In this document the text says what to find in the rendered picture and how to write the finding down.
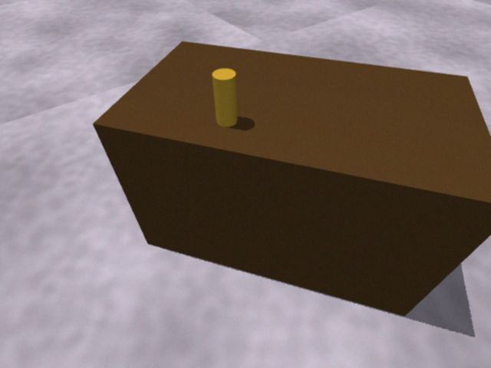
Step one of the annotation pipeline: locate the can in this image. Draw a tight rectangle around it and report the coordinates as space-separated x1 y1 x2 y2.
212 68 238 127

